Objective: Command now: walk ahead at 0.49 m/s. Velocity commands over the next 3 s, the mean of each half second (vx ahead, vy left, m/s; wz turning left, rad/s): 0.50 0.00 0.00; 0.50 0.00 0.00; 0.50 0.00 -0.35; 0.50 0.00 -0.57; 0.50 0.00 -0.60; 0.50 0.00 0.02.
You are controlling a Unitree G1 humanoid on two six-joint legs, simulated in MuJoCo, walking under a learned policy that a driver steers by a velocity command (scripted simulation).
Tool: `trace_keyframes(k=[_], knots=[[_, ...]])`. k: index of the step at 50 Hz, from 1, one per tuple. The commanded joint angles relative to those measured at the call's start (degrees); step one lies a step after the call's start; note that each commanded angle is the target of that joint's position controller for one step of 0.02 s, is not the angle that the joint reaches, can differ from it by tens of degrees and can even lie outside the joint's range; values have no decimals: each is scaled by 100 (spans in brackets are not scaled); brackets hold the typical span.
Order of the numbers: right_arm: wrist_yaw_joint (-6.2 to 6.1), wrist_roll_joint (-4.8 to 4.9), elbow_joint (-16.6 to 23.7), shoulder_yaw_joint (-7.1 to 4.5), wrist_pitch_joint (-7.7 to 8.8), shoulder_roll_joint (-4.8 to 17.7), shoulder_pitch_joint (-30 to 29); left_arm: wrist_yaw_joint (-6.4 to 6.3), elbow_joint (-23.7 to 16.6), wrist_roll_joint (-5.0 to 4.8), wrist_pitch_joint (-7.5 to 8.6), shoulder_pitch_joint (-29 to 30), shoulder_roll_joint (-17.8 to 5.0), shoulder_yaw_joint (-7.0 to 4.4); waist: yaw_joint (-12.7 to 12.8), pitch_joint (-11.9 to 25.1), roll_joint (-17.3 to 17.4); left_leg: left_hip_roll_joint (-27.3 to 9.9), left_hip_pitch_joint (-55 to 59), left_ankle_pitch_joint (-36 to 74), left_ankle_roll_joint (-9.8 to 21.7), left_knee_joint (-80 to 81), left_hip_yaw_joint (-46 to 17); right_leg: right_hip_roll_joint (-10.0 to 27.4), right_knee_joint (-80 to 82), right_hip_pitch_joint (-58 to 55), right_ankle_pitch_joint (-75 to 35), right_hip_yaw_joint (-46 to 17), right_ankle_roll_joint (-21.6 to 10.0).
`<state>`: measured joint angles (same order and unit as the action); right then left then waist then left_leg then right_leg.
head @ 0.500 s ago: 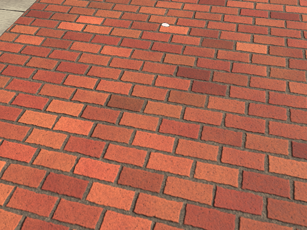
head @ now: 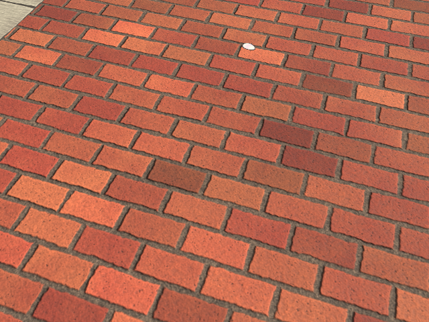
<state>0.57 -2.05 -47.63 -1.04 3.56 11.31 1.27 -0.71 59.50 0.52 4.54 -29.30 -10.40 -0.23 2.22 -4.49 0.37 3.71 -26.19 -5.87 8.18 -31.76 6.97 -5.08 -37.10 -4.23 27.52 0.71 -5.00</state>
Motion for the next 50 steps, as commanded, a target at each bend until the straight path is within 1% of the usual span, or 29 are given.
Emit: trace_keyframes(k=[1,2,3,4,5,6,8,10,12,17,21,23,24,25,26,27,28,29,30,31,32,34,35,37,38,40,45,48,50], knots=[[-15,122,-502,-442,-37,1286,2362,33,-416,27,37,-243,-750,-175,-847,1709,396,-2510,4084,-1799,1450,1547,-4850,75,-4521,3818,-65,-500,-113],[1,190,-393,-367,-24,1002,1652,52,-635,42,61,306,-867,-217,-541,728,249,-2361,3153,-2238,1242,1903,-3968,455,-4202,4072,-717,-503,-162],[31,177,-374,-299,24,688,1366,79,-686,71,79,620,-852,-223,-438,273,-30,-2136,2402,-1775,1069,2156,-3450,616,-3884,3895,-996,-433,-167],[28,137,-442,-243,86,525,1342,97,-668,98,37,672,-750,-227,-251,93,-147,-1901,1932,-1153,875,2247,-2963,771,-3609,3631,-1103,-452,-138],[3,134,-554,-187,135,381,1416,133,-643,152,-40,549,-607,-200,-73,94,-89,-1698,1568,-701,721,2338,-2551,872,-3347,3291,-1142,-441,-61],[-8,134,-650,-166,190,359,1539,167,-606,160,-103,485,-451,-177,-3,112,-20,-1608,1417,-341,665,2398,-2266,919,-3158,3127,-1156,-397,5],[-12,160,-818,-182,279,492,1825,209,-666,171,-174,665,-376,-172,33,56,57,-1479,1322,130,636,2506,-1861,1012,-2836,3256,-1315,-250,111],[-8,165,-910,-194,290,616,2033,229,-854,168,-219,1227,-439,-180,-44,-98,121,-1379,1380,172,566,2678,-1608,1145,-2409,3705,-1767,-111,211],[-4,178,-979,-173,273,615,2280,236,-1030,140,-233,1803,-492,-185,-193,-191,130,-1289,1627,519,448,2715,-1442,1205,-1874,4107,-2237,8,297],[-44,168,-1150,-116,256,586,2860,251,-1305,71,-218,2814,-406,-128,-528,-164,274,-1195,2301,1381,181,2534,-1136,1020,-567,4190,-2952,263,370],[-110,88,-1288,-96,221,611,3179,243,-1495,69,-182,3402,-429,-114,-693,-209,341,-1406,3117,2045,296,2203,-1133,832,48,4287,-2677,354,268],[-150,51,-1339,-114,206,684,3165,238,-1570,66,-139,3484,-480,-131,-628,-233,374,-1574,3422,2506,339,1974,-1149,754,289,4173,-2294,355,132],[-167,46,-1343,-122,202,717,3060,226,-1550,65,-110,3349,-508,-148,-506,-191,392,-1606,3450,3000,299,1765,-1088,663,452,3875,-2064,388,33],[-179,48,-1336,-133,200,766,2929,195,-1451,69,-81,3005,-562,-184,-318,-33,433,-1592,3395,3794,221,1384,-1002,493,607,3310,-1832,454,-75],[-176,59,-1343,-147,190,821,2845,150,-1230,75,-42,2335,-656,-247,-39,300,438,-1522,3320,4402,146,672,-925,296,819,2501,-1770,514,-202],[-161,98,-1317,-138,182,816,2725,91,-882,130,18,1309,-819,-339,395,826,291,-1314,2813,4101,30,-425,-729,314,1112,1180,-2040,449,-379],[-145,157,-1110,-76,206,642,2661,18,-670,283,61,243,-1289,-478,745,1569,-173,-1042,1556,2153,-71,-2086,-540,1542,1119,-390,-1553,-861,-698],[-94,349,-1083,1,192,88,3379,51,-630,314,19,72,-1719,-588,381,2176,-1427,65,-468,-2263,-316,-4152,-305,3079,1713,-1673,-1402,-3656,-1547],[-115,183,-1128,-164,175,707,2998,115,-634,67,-46,428,-1364,-546,341,1759,-506,-192,-953,-2148,-213,-4514,-1035,2772,2059,-1176,-1127,-3770,-1424],[-90,164,-935,-186,199,679,2474,138,-704,13,-33,1047,-1065,-457,91,912,-391,-451,-1099,-1562,-200,-4320,-1031,2566,2209,-338,-1333,-2801,-1222],[-72,147,-877,-171,213,565,2200,164,-718,29,17,1342,-773,-391,-40,524,-161,-630,-915,-1214,-226,-4025,-996,2302,2417,345,-1987,-2206,-1056],[-4,17,-890,-163,73,372,2212,126,-564,28,85,1375,-426,-280,-353,321,-290,-828,-418,-1000,-339,-3545,-943,1830,2639,1074,-2612,-1378,-724],[37,2,-901,-160,10,277,2260,114,-470,27,127,1213,-413,-265,-405,347,-351,-815,-292,-959,-388,-3442,-885,1773,2686,1172,-2901,-1197,-705],[88,-15,-828,-170,-71,240,2083,100,-309,-8,191,910,-554,-285,-470,268,-337,-848,-453,-799,-471,-3244,-762,1677,2794,1238,-3263,-923,-714],[102,-18,-747,-171,-101,250,1851,96,-264,-7,199,810,-632,-296,-457,185,-340,-895,-638,-613,-511,-3098,-707,1639,2883,1255,-3231,-822,-708],[115,-5,-550,-171,-131,304,1274,92,-190,-2,189,587,-651,-281,-356,4,-352,-972,-1025,-184,-590,-2670,-603,1560,3010,1197,-3289,-681,-674],[124,82,-183,-87,-107,240,116,72,-43,5,179,82,-634,-226,-66,-141,-395,-851,-1035,595,-652,-1152,-354,1453,3039,859,-3775,-400,-546],[107,93,-36,-68,-90,276,-343,30,80,41,158,-224,-662,-221,77,-200,-431,-733,-1058,598,-564,-621,-271,1588,2932,321,-3978,-382,-593],[101,88,70,-82,-58,331,-546,-8,150,83,133,-318,-693,-231,95,-260,-422,-694,-1119,346,-455,-390,-285,1749,2774,-77,-4226,-413,-647]])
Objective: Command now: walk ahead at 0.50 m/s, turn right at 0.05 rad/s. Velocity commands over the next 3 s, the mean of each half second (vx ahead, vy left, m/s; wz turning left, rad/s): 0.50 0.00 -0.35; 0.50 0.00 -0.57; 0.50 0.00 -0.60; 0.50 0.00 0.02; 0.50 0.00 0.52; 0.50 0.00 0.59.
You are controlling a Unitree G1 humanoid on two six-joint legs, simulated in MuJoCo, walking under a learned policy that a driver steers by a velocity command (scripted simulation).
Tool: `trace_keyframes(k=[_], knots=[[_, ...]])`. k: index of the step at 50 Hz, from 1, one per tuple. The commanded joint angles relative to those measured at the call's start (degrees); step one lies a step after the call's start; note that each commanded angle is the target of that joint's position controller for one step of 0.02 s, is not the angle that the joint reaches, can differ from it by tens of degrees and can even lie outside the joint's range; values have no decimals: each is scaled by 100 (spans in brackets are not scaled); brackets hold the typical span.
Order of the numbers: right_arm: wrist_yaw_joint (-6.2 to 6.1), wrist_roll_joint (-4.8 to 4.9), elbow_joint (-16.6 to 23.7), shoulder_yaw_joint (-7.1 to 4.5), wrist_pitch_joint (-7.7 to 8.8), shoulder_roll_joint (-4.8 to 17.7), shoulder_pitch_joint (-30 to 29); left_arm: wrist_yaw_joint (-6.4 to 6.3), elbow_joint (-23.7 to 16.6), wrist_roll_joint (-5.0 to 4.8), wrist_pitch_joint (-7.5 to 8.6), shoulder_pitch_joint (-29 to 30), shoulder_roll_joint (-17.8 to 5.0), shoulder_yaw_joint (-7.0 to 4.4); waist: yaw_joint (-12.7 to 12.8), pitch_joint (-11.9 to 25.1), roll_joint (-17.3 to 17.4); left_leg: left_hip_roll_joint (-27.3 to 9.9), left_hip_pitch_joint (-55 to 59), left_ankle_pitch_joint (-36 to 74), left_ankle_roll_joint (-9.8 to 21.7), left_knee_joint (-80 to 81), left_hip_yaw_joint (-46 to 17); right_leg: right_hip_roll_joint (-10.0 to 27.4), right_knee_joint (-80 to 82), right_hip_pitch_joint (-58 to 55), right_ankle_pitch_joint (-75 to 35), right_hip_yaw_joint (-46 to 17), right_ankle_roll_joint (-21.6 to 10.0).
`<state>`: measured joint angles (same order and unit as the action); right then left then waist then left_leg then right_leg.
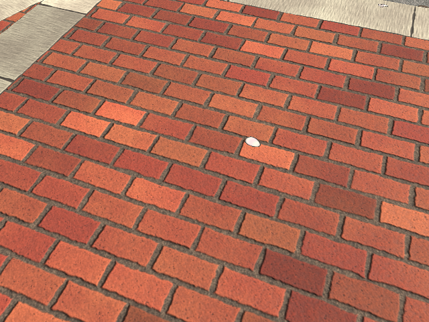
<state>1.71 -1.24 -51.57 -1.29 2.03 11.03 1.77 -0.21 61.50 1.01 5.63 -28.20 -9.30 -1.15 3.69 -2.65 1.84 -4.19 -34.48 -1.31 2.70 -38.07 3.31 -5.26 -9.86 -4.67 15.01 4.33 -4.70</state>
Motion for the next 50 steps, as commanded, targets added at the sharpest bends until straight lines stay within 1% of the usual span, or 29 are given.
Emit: trace_keyframes(k=[1,3,4,5,6,7,8,9,10,12,13,15,18,23,26,28,31,32,33,34,35,36,37,38,39,40,41,44,50], knots=[[-18,2,513,-73,121,397,-656,-77,-20,47,11,-457,-812,-143,-57,-462,-546,129,-232,-303,150,339,66,1834,-97,-166,-3216,-855,-688],[-51,13,459,-119,196,466,-288,-104,-35,68,-9,-243,-906,-168,-313,-311,-559,337,437,-750,291,656,98,1837,-655,-206,-4282,-854,-605],[-93,14,279,-171,242,543,287,-98,-54,62,-17,-122,-970,-186,-545,-26,-576,529,1203,-871,374,856,162,1745,-1266,-103,-4909,-822,-533],[-151,-26,-47,-255,312,686,1274,-71,-88,21,-26,15,-963,-179,-957,495,-390,561,2509,-569,502,1214,153,1491,-2323,337,-4752,-656,-421],[-233,-183,-236,-393,370,1146,2302,-38,-279,-59,-2,85,-788,-119,-1286,1240,33,-552,4106,-1005,774,1286,-998,1183,-3881,1533,-3040,-502,-312],[-214,-264,-239,-520,338,1669,2571,-22,-332,-301,-36,-700,-114,2,-954,2012,1250,-2264,5615,-1318,1501,1794,-3558,185,-5955,3552,1261,-69,-63],[-175,-51,-157,-473,247,1301,2191,-64,-245,-119,-94,-363,-818,-188,-933,1691,325,-2080,4968,-1934,1411,2221,-3844,401,-6450,3958,1299,-697,-148],[-163,-7,-57,-361,253,931,1531,-39,-413,-79,-102,175,-818,-231,-691,780,113,-1847,4068,-1999,1182,2430,-2901,674,-6347,4060,719,-763,-169],[-144,-6,-17,-292,300,646,1192,-11,-480,-64,-107,439,-674,-220,-567,343,-5,-1596,3356,-1514,990,2679,-2226,869,-6094,3906,341,-744,-153],[-201,20,-132,-212,374,369,1175,67,-484,62,-257,436,-509,-247,-300,59,181,-1173,2649,-806,635,2871,-1236,1043,-5785,3513,104,-705,-77],[-217,30,-198,-198,420,333,1320,104,-495,78,-331,408,-410,-253,-245,84,213,-1137,2565,-513,593,2899,-994,1038,-5756,3425,36,-669,-50],[-233,73,-297,-219,503,427,1574,155,-619,82,-430,616,-334,-266,-176,30,183,-1095,2587,-41,572,2972,-582,1076,-5684,3672,-208,-598,-10],[-251,41,-373,-231,528,501,1859,212,-878,77,-501,1248,-356,-268,-225,-129,181,-1032,2706,229,527,3059,-94,1163,-5357,4251,-813,-504,54],[-292,31,-470,-203,519,545,2195,302,-1290,54,-472,2324,-308,-179,-410,-352,176,-911,2950,930,432,3017,579,1039,-3741,4237,-1583,-112,89],[-339,16,-577,-227,474,664,2527,333,-1511,78,-463,2825,-340,-145,-561,-415,178,-1078,3486,1370,436,2882,811,942,-3106,4163,-1455,199,-47],[-373,2,-630,-244,405,716,2636,345,-1607,102,-454,2958,-397,-158,-559,-420,207,-1170,3864,1991,436,2609,976,826,-2851,4057,-1078,341,-197],[-415,-18,-609,-311,300,946,2521,301,-1520,126,-461,2484,-557,-246,-276,-66,419,-1228,4161,4261,396,1471,1251,319,-2677,3209,-201,637,-532],[-409,-20,-580,-340,243,1035,2478,278,-1390,124,-443,2013,-655,-308,-92,210,438,-1229,4155,4565,401,671,1282,109,-2531,2707,30,672,-667],[-379,4,-517,-360,190,1098,2403,237,-1177,145,-392,1307,-789,-397,216,609,317,-1186,3778,4112,318,-486,1342,-58,-2084,1757,-81,591,-827],[-346,27,-347,-346,185,1039,2304,158,-975,225,-357,486,-1258,-574,599,1118,-178,-1025,2590,2435,117,-2191,1344,617,-1646,386,361,-527,-1130],[-194,70,103,-221,231,337,2421,97,-1086,190,-378,643,-1908,-714,121,1439,-1550,227,-170,-3027,-251,-4313,1012,2361,-1236,-1327,281,-3644,-2047],[-162,39,324,-319,318,863,1545,79,-1097,34,-463,419,-1867,-702,419,1445,-526,356,-866,-2811,-226,-4613,-285,2450,-561,-1202,355,-4436,-2038],[-136,113,483,-295,405,800,1210,33,-1060,0,-478,809,-1688,-645,191,653,-388,6,-1125,-2103,-160,-4250,-418,2357,-435,-541,-45,-3524,-1808],[-154,115,412,-286,456,787,1336,29,-1094,-32,-449,1100,-1385,-574,-86,295,-50,-175,-757,-1713,-152,-3684,-410,2118,-342,188,-835,-2996,-1558],[-177,33,348,-297,404,770,1431,14,-1149,-57,-398,1360,-1221,-526,-317,147,86,-283,-378,-1622,-201,-3315,-438,1813,-308,680,-1481,-2508,-1364],[-172,-79,325,-286,287,715,1603,-2,-1182,-99,-341,1485,-1075,-471,-487,195,10,-334,-3,-1584,-289,-3062,-462,1583,-263,995,-1882,-2171,-1278],[-152,-135,336,-288,175,676,1638,2,-1184,-119,-272,1445,-1049,-444,-547,255,-50,-335,179,-1601,-365,-2889,-458,1464,-254,1140,-2179,-2026,-1260],[-100,-150,544,-268,0,601,1253,20,-1118,-129,-161,1084,-1277,-478,-514,173,-190,-297,-1,-1243,-543,-2319,-321,1222,-176,1342,-2473,-1820,-1197],[-63,-104,1078,-227,-30,697,-107,24,-1072,-97,-194,290,-1330,-468,-13,12,-481,-116,-733,-152,-589,-948,-338,1134,-234,700,-2485,-2084,-903]])
Over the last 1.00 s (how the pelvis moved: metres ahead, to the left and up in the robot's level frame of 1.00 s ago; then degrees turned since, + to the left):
0.53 -0.04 0.03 1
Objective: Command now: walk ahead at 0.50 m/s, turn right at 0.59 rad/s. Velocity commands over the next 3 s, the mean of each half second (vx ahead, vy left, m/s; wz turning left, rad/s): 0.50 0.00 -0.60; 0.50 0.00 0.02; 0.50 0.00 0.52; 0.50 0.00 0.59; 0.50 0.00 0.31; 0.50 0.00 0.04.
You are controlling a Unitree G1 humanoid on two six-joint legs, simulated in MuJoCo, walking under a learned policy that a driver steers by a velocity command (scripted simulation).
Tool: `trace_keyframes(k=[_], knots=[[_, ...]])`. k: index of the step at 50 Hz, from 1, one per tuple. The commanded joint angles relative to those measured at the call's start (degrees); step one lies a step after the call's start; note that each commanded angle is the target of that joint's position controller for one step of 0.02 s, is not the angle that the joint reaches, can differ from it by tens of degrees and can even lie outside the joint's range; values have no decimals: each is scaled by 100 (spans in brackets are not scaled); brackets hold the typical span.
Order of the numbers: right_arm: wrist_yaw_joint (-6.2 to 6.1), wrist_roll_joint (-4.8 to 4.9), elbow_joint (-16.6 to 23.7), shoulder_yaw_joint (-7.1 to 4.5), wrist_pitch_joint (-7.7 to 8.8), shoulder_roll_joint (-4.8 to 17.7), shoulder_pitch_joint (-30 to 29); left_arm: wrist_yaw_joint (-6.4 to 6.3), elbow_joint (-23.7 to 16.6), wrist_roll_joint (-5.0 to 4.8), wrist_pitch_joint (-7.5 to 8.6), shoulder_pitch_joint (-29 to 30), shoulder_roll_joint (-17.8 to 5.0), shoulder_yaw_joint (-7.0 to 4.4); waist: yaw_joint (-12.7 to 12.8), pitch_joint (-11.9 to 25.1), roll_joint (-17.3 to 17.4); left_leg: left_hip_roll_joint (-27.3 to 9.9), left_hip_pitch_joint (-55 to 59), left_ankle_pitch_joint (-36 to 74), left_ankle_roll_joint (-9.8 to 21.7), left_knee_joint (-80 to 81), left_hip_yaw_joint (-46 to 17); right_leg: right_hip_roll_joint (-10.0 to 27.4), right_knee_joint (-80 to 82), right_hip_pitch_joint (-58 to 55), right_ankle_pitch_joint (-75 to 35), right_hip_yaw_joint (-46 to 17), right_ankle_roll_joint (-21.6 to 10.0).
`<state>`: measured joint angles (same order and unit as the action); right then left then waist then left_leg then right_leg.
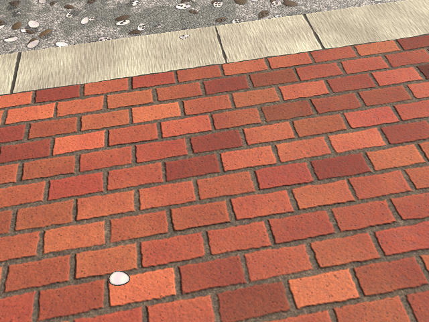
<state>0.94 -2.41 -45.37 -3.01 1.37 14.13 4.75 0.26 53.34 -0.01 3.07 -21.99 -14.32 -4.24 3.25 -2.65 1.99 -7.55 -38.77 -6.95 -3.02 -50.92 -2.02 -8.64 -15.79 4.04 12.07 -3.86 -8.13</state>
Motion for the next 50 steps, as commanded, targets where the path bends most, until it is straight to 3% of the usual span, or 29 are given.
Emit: trace_keyframes(k=[1,6,8,9,10,11,12,13,14,15,16,17,20,27,29,32,34,35,36,37,38,39,40,41,42,43,44,46,50], knots=[[28,20,530,-38,46,390,-576,-33,-256,14,58,-424,-837,-156,92,7,-512,275,-340,492,-2,524,189,1475,301,-305,-2265,-1307,-550],[68,83,912,45,154,453,-1243,-115,-285,91,39,-689,-942,-164,256,-72,-635,570,-119,444,177,1449,170,1615,-117,-799,-2868,-1623,-507],[46,107,882,24,210,582,-860,-155,-376,103,46,-431,-1058,-192,-10,-22,-709,691,715,216,322,1909,117,1635,-366,-612,-3189,-1699,-311],[2,120,745,-21,242,696,-348,-143,-449,106,61,-190,-1138,-210,-268,150,-724,852,1565,-30,426,2080,167,1541,-743,-339,-3789,-1630,-163],[-65,125,511,-94,292,854,425,-94,-483,91,90,-64,-1195,-222,-603,551,-562,977,2593,-29,536,2311,252,1309,-1577,-149,-4190,-1506,-36],[-152,54,358,-171,368,1079,1291,-29,-548,38,138,7,-1071,-192,-1007,1132,-273,448,3969,-165,724,2472,-196,943,-2839,525,-3409,-1287,86],[-247,-110,398,-265,365,1571,1959,-10,-763,-100,164,-292,-446,-43,-1030,2034,666,-1197,5411,-1126,1044,2629,-2039,385,-4617,1707,-534,-699,239],[-206,-56,419,-312,275,1674,1595,-25,-887,-85,127,-724,-557,-46,-554,2322,1730,-1907,5579,-1340,1563,3445,-4380,6,-5575,2825,1943,-365,274],[-175,8,544,-213,220,1097,1066,-64,-683,85,19,-559,-830,-79,-388,1320,619,-1704,4674,-2028,1521,3510,-3781,535,-5937,3174,1445,-392,262],[-157,57,568,-105,217,660,771,2,-686,134,-18,-160,-803,-75,-407,645,-6,-1370,3882,-1868,1422,3621,-2787,739,-5733,3106,976,-281,302],[-148,40,519,-56,227,518,675,54,-729,132,-51,-13,-677,-58,-320,337,-22,-1085,3386,-1297,1265,3799,-2048,906,-5451,2962,770,-215,340],[-161,58,413,-41,266,509,770,110,-785,202,-112,82,-627,-54,-273,193,230,-905,3101,-783,1196,3902,-1522,1039,-5257,2864,706,-179,383],[-97,141,222,-68,444,575,1051,229,-902,214,-265,239,-517,-17,-211,199,378,-801,2985,384,1207,4087,-698,1131,-5169,2913,447,-51,443],[-69,139,-32,-111,471,663,1432,393,-1431,184,-258,1595,-323,110,-397,-43,267,-605,3327,1162,1144,4263,677,1265,-3683,3529,-921,298,587],[-57,133,-155,-91,475,666,1678,420,-1551,206,-215,1991,-176,196,-527,-120,257,-564,3211,1255,1117,4302,828,1174,-2826,3092,-1084,432,534],[-52,160,-386,-105,404,838,1997,386,-1624,246,-190,2295,-238,228,-576,-226,299,-704,3562,1667,1163,4227,741,1052,-2066,2703,-637,733,419],[-51,173,-528,-114,317,952,2125,319,-1604,291,-134,2269,-322,216,-520,-155,333,-767,3949,2706,1172,3774,630,922,-1704,2391,-165,892,294],[-57,170,-576,-118,288,1018,2121,280,-1500,306,-82,1957,-372,192,-356,42,374,-739,4059,3517,1135,3265,631,766,-1491,1927,23,924,220],[-60,202,-616,-102,256,1017,2076,229,-1226,343,3,1159,-452,141,44,474,240,-554,3901,3779,1032,2320,774,629,-995,897,-243,947,107],[-50,239,-531,-37,268,839,2063,148,-911,452,74,190,-764,29,403,1158,-12,-308,3018,2629,922,1103,854,1132,-987,-661,-247,443,-49],[22,365,-143,138,300,159,2207,31,-889,549,99,-446,-1417,-117,481,2089,-1243,374,1059,-575,659,-910,1055,3102,-804,-2532,71,-1920,-497],[-51,316,-198,-2,238,531,2282,-28,-878,298,30,-446,-1584,-191,436,2347,-1314,841,401,-2378,682,-1921,356,3622,-236,-2298,-503,-3070,-771],[-78,265,-194,-85,188,715,1892,-31,-863,199,23,-30,-1225,-102,268,1508,-772,505,165,-1988,760,-2058,-83,3241,-238,-1625,-555,-2077,-580],[-45,277,-215,-49,205,545,1778,-15,-846,168,68,356,-797,15,50,782,-721,316,201,-1583,749,-1763,-40,2921,18,-815,-684,-1334,-367],[-26,249,-308,-63,166,477,1796,-4,-844,160,109,623,-528,85,-124,450,-673,202,408,-1316,719,-1481,-10,2638,281,-292,-609,-838,-117],[9,145,-376,-78,85,434,1904,-23,-810,122,147,746,-395,128,-289,242,-826,144,614,-1144,658,-1344,8,2450,458,107,-702,-476,18],[56,95,-446,-81,8,348,2020,-37,-786,121,191,785,-347,140,-381,216,-843,155,768,-975,612,-1359,36,2361,581,292,-810,-218,58],[128,98,-369,-109,-74,266,1837,-50,-694,96,307,681,-428,106,-474,154,-711,165,588,-652,560,-1377,71,2336,747,322,-1178,120,14],[187,81,-112,-113,-123,212,1083,-80,-501,105,364,369,-423,79,-402,-103,-634,71,-131,99,460,-955,106,2324,911,143,-1342,703,-79]])
Over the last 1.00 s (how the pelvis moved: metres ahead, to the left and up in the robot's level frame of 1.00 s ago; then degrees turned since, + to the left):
0.49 -0.09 0.00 -31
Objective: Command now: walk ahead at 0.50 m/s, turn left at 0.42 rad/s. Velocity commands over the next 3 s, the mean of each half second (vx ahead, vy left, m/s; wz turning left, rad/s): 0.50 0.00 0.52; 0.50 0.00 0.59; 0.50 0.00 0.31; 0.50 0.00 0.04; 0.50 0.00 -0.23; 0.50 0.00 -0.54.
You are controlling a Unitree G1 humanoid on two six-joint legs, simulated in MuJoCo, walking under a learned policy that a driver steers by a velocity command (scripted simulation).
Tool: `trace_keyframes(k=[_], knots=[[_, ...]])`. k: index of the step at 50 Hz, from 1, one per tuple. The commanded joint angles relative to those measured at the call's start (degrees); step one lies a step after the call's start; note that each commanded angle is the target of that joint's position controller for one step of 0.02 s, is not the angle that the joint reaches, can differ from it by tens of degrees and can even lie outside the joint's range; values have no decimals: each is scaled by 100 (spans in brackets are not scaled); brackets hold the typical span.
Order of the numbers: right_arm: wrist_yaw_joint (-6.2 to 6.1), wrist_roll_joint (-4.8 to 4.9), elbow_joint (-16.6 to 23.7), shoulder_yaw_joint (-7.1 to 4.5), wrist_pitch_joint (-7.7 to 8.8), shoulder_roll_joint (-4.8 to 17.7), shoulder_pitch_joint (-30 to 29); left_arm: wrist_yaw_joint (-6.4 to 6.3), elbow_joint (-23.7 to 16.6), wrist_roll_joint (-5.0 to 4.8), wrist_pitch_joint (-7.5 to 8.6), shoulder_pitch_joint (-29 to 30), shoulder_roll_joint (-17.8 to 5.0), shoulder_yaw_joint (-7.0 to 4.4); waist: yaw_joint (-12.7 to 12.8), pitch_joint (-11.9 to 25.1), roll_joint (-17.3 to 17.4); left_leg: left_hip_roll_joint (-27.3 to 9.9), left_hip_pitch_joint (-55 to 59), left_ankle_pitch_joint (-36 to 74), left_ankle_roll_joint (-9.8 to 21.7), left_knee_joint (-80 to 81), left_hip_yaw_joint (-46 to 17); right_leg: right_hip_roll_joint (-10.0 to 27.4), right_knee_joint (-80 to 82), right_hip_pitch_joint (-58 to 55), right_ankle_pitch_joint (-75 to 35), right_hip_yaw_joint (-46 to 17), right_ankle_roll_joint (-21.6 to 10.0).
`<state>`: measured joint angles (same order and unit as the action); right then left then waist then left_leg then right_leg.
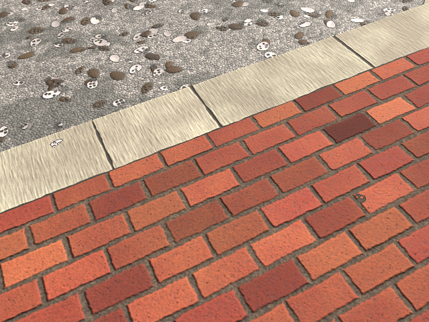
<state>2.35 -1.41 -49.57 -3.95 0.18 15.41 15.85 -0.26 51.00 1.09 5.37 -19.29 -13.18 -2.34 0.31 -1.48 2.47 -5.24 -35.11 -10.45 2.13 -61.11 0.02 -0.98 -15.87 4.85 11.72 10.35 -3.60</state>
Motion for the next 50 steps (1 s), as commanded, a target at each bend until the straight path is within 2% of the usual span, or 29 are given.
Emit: trace_keyframes(k=[1,5,9,11,12,13,14,15,16,17,18,19,20,21,23,26,30,34,36,37,39,40,41,42,43,44,45,47,50], knots=[[60,-23,379,-7,1,67,-218,-33,-223,1,132,42,-518,-105,-85,-282,-656,-151,-567,624,-65,342,-68,1536,917,22,-1374,-579,-540],[150,-54,685,92,28,-16,-1022,-66,-91,6,119,-155,-660,-134,84,-458,-650,-44,-296,1133,51,1649,318,1559,864,-167,-1717,-78,-492],[180,-90,910,94,36,80,-1369,-113,73,29,18,-417,-841,-182,142,-482,-598,206,-37,521,398,2317,713,1709,340,-888,-3021,262,-367],[129,-95,880,42,26,179,-1086,-140,85,45,-52,-365,-1022,-223,-23,-198,-748,596,522,-117,639,2404,970,1712,-506,-1149,-4869,439,-286],[93,-89,782,-12,44,269,-658,-142,81,55,-115,-328,-1125,-253,-221,85,-769,829,999,-444,783,2476,1032,1703,-1290,-1188,-5465,484,-272],[39,-105,585,-95,100,390,41,-130,48,38,-176,-275,-1203,-273,-538,509,-667,1039,1893,-438,941,2832,980,1640,-2432,-906,-5200,536,-203],[-52,-173,318,-259,142,800,945,-109,-76,35,-186,-223,-1120,-245,-944,1052,-196,627,3329,-641,1205,3245,146,1460,-4074,159,-3719,562,-4],[-124,-143,374,-443,125,1570,800,3,-485,-20,-144,-458,-350,-91,-484,1406,1222,-1140,5013,-641,2042,3670,-2890,332,-6205,2779,1468,377,373],[-115,63,461,-462,68,1613,964,32,-707,16,-68,233,-783,-158,-785,1753,517,-1433,5236,-488,2306,4478,-4428,-49,-6872,3613,1827,-1037,410],[-172,77,400,-416,45,1428,683,55,-837,-38,7,612,-740,-132,-655,960,162,-1377,4743,-99,2128,4515,-3451,353,-6728,4036,1228,-1260,333],[-199,108,391,-324,63,1065,438,40,-793,-49,70,557,-708,-98,-421,458,-229,-1154,3939,575,1879,4549,-2828,582,-6135,3776,771,-1227,306],[-216,108,418,-260,100,852,178,23,-730,8,44,496,-697,-110,-177,209,-406,-828,3353,1121,1638,4593,-2329,716,-5686,3413,658,-1245,324],[-229,143,453,-199,137,681,-9,27,-718,110,-60,356,-686,-104,19,201,-356,-588,2953,1520,1540,4673,-1966,767,-5420,3029,633,-1271,395],[-216,150,480,-169,192,636,-45,43,-698,162,-173,263,-655,-103,99,278,-298,-473,2760,1791,1508,4715,-1771,771,-5231,2788,648,-1266,456],[-188,163,439,-190,294,760,102,82,-761,182,-322,311,-544,-80,151,272,-268,-280,2563,2054,1511,4792,-1537,739,-4839,2765,557,-1150,568],[-186,143,409,-218,314,877,410,107,-1007,168,-379,964,-523,-58,-38,44,-113,-123,2527,1641,1386,4965,-1528,729,-4063,3163,-81,-1066,692],[-194,144,376,-230,293,890,825,139,-1274,123,-357,1782,-534,-23,-383,-38,67,-44,2967,1520,1184,4853,-1669,583,-2968,3428,-864,-1104,727],[-240,78,374,-240,273,947,1125,171,-1522,74,-273,2366,-567,25,-604,-53,133,-125,3417,2093,1137,4468,-1891,341,-2242,3365,-948,-1096,653],[-278,47,427,-255,270,1017,1065,167,-1597,51,-220,2361,-650,21,-533,-47,208,-203,3468,2325,1029,4244,-2078,242,-1890,2998,-767,-1165,552],[-295,41,480,-266,272,1065,912,155,-1565,42,-195,2145,-722,2,-388,-25,250,-217,3350,2399,922,4120,-2150,185,-1668,2572,-608,-1196,482],[-269,42,581,-281,303,1163,557,70,-1284,29,-128,1144,-941,-95,107,320,207,-10,2929,3063,676,3308,-2132,-87,-1275,1045,-237,-1084,293],[-214,97,592,-245,346,1050,497,-3,-1120,89,-48,389,-1147,-176,504,769,-156,386,2522,2813,525,2166,-1818,232,-955,-103,-269,-1336,111],[-192,147,779,-97,395,542,589,-111,-1108,223,-26,-570,-1589,-267,781,1722,-880,753,1827,949,405,479,-1269,1729,-759,-1398,1112,-2830,-164],[-190,250,968,-48,362,311,1273,-106,-1125,239,-117,-234,-2005,-363,177,1948,-2297,1481,170,-2298,271,-629,-736,2762,124,-2065,1535,-5550,-775],[-252,51,700,-90,241,777,1087,-71,-1203,146,-182,182,-1389,-280,87,1119,-1064,860,-274,-1796,312,-1107,-768,2568,113,-1315,2222,-5276,-754],[-186,15,712,-108,214,805,680,-48,-1247,91,-188,493,-924,-163,91,504,-493,680,-174,-1235,282,-965,-691,2247,171,-596,1840,-4258,-631],[-135,20,743,-86,194,694,513,-28,-1203,103,-178,630,-745,-110,14,231,-410,511,-25,-956,219,-748,-621,1958,280,-157,940,-3436,-524],[-26,-65,750,-70,72,600,471,-38,-1046,65,-96,509,-695,-88,-66,94,-845,323,189,-782,112,-554,-498,1591,426,229,-132,-2408,-381],[68,-63,912,-38,-23,509,157,25,-887,-15,57,276,-774,-130,-89,112,-844,262,-88,-452,40,-527,-424,1609,570,152,-1143,-1772,-485]])
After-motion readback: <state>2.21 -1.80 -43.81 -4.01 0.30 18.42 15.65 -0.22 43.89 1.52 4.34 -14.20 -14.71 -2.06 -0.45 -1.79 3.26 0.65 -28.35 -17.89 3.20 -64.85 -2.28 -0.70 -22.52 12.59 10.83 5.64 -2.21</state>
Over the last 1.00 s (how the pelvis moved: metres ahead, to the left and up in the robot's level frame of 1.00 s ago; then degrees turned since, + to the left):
0.50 -0.09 0.00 -14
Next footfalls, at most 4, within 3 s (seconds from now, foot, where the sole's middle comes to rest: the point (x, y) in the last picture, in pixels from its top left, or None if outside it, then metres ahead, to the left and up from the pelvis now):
0.28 left None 0.29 0.12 -0.79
0.80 right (215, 280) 0.63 0.07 -0.79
1.32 left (115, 263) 0.70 0.41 -0.79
1.86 right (109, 181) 1.05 0.49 -0.79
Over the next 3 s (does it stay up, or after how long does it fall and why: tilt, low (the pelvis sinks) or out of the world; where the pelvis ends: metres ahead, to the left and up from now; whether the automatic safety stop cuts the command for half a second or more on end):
stays up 1.31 0.77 -0.04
